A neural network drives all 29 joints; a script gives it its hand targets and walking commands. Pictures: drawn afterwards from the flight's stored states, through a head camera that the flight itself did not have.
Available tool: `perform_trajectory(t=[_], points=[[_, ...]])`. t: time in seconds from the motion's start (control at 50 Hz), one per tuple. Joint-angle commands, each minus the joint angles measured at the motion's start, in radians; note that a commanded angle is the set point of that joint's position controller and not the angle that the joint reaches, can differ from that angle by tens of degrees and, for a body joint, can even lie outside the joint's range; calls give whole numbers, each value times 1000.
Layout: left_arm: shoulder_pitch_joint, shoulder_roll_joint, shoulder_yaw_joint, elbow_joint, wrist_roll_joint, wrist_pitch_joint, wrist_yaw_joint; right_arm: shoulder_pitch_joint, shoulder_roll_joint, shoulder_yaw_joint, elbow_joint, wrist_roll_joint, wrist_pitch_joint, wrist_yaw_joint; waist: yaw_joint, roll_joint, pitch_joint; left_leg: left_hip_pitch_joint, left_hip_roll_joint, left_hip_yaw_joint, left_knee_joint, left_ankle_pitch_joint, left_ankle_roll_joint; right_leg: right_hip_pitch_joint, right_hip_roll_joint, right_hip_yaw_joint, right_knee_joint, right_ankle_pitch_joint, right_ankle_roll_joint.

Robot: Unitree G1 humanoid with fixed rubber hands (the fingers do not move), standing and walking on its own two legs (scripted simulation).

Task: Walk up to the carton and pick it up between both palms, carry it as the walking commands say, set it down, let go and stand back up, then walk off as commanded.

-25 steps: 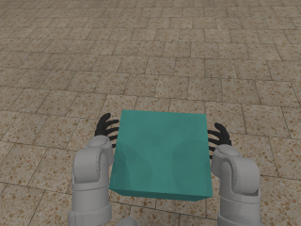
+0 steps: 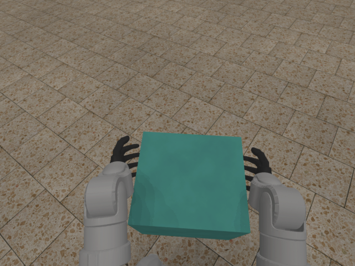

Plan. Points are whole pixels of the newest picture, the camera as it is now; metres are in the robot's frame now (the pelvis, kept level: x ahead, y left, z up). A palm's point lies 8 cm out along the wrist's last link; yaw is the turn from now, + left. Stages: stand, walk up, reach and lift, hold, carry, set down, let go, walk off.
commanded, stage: carry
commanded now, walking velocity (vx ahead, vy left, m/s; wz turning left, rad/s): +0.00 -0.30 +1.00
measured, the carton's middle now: (188, 188) +0.30 -0.01 -0.02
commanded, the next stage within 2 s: none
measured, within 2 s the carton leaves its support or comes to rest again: neither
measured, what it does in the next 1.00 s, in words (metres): steps to the right, turning left: left foot, then right foot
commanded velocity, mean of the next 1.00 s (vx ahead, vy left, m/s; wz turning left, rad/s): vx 0.00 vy -0.30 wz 1.00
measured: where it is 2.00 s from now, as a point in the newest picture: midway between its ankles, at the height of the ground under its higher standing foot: outside the picture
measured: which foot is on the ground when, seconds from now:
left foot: up 0.00-0.20, down 0.22-0.48, up 0.50-0.76, down 0.78-0.98, up 1.00-1.00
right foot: down 0.00-0.22, up 0.24-0.46, down 0.48-1.00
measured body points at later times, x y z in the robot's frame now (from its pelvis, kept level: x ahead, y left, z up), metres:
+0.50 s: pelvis -0.03 -0.08 -0.01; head +0.02 -0.07 +0.44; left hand +0.19 +0.19 +0.06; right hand +0.31 -0.08 +0.04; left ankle -0.05 +0.11 -0.72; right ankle +0.06 -0.18 -0.73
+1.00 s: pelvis +0.00 -0.17 -0.01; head +0.04 -0.13 +0.44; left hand +0.05 +0.17 +0.06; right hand +0.29 +0.00 +0.04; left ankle -0.12 -0.02 -0.73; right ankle +0.11 -0.22 -0.73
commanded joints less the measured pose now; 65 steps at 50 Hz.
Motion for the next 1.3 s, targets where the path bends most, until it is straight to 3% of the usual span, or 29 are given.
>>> perform_trajectory(t=[0.0, 0.06, 0.16, 0.18, 0.2, 0.22, 0.24, 0.3, 0.4, 0.44, 0.48, 0.5, 0.54, 0.62, 0.7, 0.74, 0.78, 0.8, 0.84, 0.94, 0.96, 0.98, 1.0, 1.08, 1.18, 1.22, 1.24, 1.26, 1.28], points=[[-359, -1090, -711, -19, -432, 49, -362, -676, 986, 689, -192, 445, -36, 450, 41, -93, -414, -142, 46, 203, 255, -33, 11, 390, -277, -48, -224, 418, -139], [-312, -1061, -678, 47, -423, 53, -357, -692, 962, 684, -148, 443, -18, 448, 50, -215, -432, -139, 26, 253, 86, -54, 0, 492, -266, -99, -78, 808, -167], [-373, -1062, -699, 68, -415, 60, -341, -609, 961, 606, -18, 429, -8, 465, 10, -123, -441, 270, 34, 233, -454, 229, 65, 265, -244, -216, 85, 563, -67], [-406, -1063, -701, 30, -426, 54, -347, -666, 979, 627, -65, 454, -18, 472, -11, -32, -444, 427, 89, 117, -496, 299, 92, 76, -223, -198, 128, 308, -19], [-442, -1066, -714, -12, -428, 48, -341, -669, 983, 613, -70, 459, -23, 470, -15, 152, -408, 599, 293, -245, -495, 488, 170, -241, -143, -174, 260, -225, 32], [-420, -1063, -706, 52, -428, 50, -347, -593, 972, 571, 10, 426, -15, 472, 11, 306, -377, 660, 506, -656, -474, 988, 263, -436, -21, -87, 442, -423, 89], [-511, -1072, -745, -52, -460, 34, -350, -637, 983, 574, -52, 422, -35, 468, 2, 249, -394, 564, 418, -604, -446, 927, 292, -360, 1, 100, 522, -381, 69], [-503, -1129, -759, -39, -481, 33, -347, -605, 1003, 589, -66, 421, -34, 466, 6, 143, -420, 502, 271, -319, -458, 677, 170, -292, -14, 105, 441, -157, 71], [-457, -1108, -745, -43, -470, 37, -344, -557, 977, 601, -109, 393, -40, 450, 7, 261, -411, 289, 241, -449, -533, 487, 150, 32, 87, 116, 99, -203, 43], [-396, -1093, -722, -22, -455, 35, -351, -593, 970, 627, -152, 399, -39, 448, 37, 219, -432, 2, 128, -306, -525, 214, 82, 397, 116, 31, -216, -109, 22], [-372, -1072, -716, -24, -472, 30, -353, -608, 974, 670, -189, 406, -40, 441, 65, -376, -495, -196, -80, 195, 87, -181, 6, 449, -384, 298, -418, -244, -122], [-385, -1055, -692, 11, -439, 38, -363, -711, 989, 713, -204, 425, -34, 445, 59, -366, -385, -172, 18, 207, 290, -171, 14, 216, -399, 223, -450, -274, -160], [-333, -1063, -674, 22, -390, 52, -354, -647, 984, 672, -141, 445, -15, 463, 41, -99, -361, -119, 51, 188, 311, -53, 21, 219, -308, 32, -335, 28, -135], [-297, -1045, -657, 9, -397, 42, -347, -701, 971, 679, -175, 461, -16, 449, 56, -226, -448, -99, 23, 263, 7, -57, 4, 472, -267, -108, -76, 756, -151], [-350, -1070, -698, -37, -431, 39, -337, -612, 967, 625, -132, 434, -16, 445, 46, -204, -495, 183, -16, 290, -457, 291, 43, 430, -256, -176, 47, 743, -63], [-420, -1064, -734, -49, -434, 38, -336, -627, 981, 611, -83, 438, -23, 455, -1, 6, -486, 527, 129, 39, -528, 377, 110, 41, -241, -141, 159, 399, 3], [-389, -1047, -720, -24, -420, 37, -343, -567, 971, 603, -54, 435, -26, 456, 13, 357, -466, 669, 506, -652, -472, 1016, 303, -357, -5, -19, 441, -402, 78], [-404, -1069, -736, -53, -437, 25, -339, -607, 962, 610, -162, 431, -37, 447, 13, 121, -447, 654, 384, -481, -397, 1006, 269, -326, -10, 91, 490, -317, 60], [-446, -1106, -758, -43, -463, 31, -350, -548, 989, 606, -94, 409, -30, 443, 5, 176, -380, 488, 319, -319, -462, 758, 215, -276, -38, 76, 363, -215, 78], [-415, -1074, -731, -62, -447, 33, -347, -525, 984, 622, -103, 400, -32, 439, 24, 220, -443, 202, 200, -314, -492, 399, 135, 218, 74, 50, -123, -166, 31], [-391, -1094, -726, -46, -446, 35, -350, -565, 985, 636, -152, 406, -33, 438, 45, 106, -459, 3, 103, -183, -432, 234, 74, 457, 0, 65, -307, -84, 1], [-375, -1079, -715, -52, -457, 30, -349, -587, 983, 658, -203, 414, -35, 437, 51, -256, -504, -133, -48, 92, -132, -33, 37, 561, -275, 238, -399, -161, -42], [-406, -1056, -712, -72, -449, 27, -354, -596, 1008, 690, -161, 413, -26, 436, 62, -338, -494, -196, -15, 211, 154, -200, 41, 442, -438, 236, -397, -116, -142], [-349, -1101, -703, -20, -404, 39, -351, -662, 988, 681, -186, 462, -27, 456, 47, -87, -455, -96, 51, 230, 173, -29, 21, 381, -288, -100, -165, 434, -155], [-344, -1080, -688, -35, -417, 45, -337, -620, 978, 638, -108, 444, -5, 451, 65, -217, -476, 87, -7, 307, -255, 77, 43, 434, -276, -143, -5, 742, -116], [-328, -1071, -705, 16, -415, 48, -341, -555, 974, 611, -47, 425, -4, 454, 20, -82, -493, 340, 46, 193, -559, 358, 73, 288, -255, -155, 103, 715, -27], [-356, -1065, -706, -12, -421, 48, -342, -588, 997, 613, -62, 435, -11, 454, 1, -27, -520, 541, 155, 1, -517, 451, 123, 84, -251, -105, 157, 495, 19], [-419, -1068, -724, -55, -427, 38, -346, -628, 993, 611, -80, 433, -24, 459, 20, 194, -464, 621, 415, -380, -507, 931, 212, -144, -143, -114, 266, -84, 65], [-395, -1061, -730, -50, -428, 37, -350, -595, 995, 612, -98, 433, -33, 457, 16, 270, -445, 668, 474, -512, -416, 1256, 298, -281, -21, -38, 375, -332, 80]])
